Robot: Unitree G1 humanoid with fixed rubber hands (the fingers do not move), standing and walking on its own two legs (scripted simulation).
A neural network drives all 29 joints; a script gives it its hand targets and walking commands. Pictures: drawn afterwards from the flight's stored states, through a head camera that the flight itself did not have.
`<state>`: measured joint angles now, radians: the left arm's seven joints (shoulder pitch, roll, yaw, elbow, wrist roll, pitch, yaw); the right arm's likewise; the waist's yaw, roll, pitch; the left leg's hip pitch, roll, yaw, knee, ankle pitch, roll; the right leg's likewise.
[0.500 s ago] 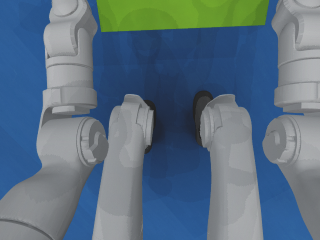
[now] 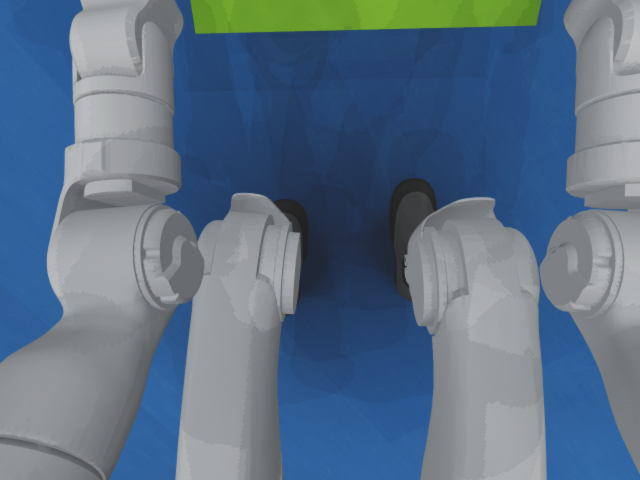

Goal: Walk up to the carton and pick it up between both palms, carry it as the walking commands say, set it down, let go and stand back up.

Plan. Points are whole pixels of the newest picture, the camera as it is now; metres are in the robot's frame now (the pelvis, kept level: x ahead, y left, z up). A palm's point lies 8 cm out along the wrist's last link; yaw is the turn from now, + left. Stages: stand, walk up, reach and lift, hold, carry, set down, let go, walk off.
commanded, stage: set down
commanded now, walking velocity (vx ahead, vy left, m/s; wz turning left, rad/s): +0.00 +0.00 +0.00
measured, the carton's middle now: out of the picture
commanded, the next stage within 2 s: none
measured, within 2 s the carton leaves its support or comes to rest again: rests again in 0.98 s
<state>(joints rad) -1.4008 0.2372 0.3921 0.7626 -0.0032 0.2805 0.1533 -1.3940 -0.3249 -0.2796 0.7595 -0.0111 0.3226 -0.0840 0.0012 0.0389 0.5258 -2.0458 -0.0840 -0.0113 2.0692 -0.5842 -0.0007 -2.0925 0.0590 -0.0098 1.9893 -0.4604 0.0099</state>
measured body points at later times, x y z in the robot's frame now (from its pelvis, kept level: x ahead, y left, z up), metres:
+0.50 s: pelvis +0.02 +0.00 -0.03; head +0.40 -0.01 +0.18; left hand +0.56 +0.19 -0.23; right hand +0.56 -0.19 -0.23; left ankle +0.11 +0.11 -0.39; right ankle +0.15 -0.11 -0.39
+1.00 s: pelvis +0.02 +0.00 -0.04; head +0.40 +0.00 +0.18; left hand +0.56 +0.19 -0.24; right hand +0.56 -0.19 -0.24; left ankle +0.11 +0.11 -0.39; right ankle +0.15 -0.11 -0.39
